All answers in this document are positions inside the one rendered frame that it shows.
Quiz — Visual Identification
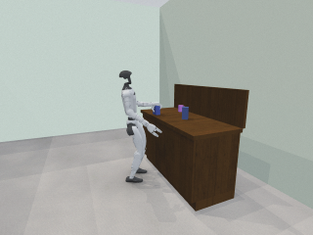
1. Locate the left robot forearm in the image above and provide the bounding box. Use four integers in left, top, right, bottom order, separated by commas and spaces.
137, 101, 153, 107

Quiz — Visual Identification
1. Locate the sponge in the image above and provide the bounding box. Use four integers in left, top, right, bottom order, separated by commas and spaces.
153, 106, 160, 116

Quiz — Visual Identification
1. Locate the table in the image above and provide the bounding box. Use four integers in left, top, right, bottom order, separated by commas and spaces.
140, 84, 249, 212

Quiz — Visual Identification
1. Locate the robot right hand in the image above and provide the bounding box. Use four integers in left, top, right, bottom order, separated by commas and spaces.
147, 123, 162, 137

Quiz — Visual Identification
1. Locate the robot torso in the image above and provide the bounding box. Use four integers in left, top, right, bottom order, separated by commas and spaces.
121, 87, 138, 128

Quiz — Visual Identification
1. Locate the right robot upper arm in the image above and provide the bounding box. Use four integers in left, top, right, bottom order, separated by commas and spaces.
122, 90, 134, 113

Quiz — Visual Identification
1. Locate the right robot shin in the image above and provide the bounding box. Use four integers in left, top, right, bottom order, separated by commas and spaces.
129, 153, 144, 179

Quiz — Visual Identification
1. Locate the robot left hand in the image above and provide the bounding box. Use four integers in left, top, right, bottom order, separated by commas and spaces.
151, 102, 162, 112

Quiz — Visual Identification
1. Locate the right robot forearm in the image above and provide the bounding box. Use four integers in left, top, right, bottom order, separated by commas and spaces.
127, 110, 149, 127

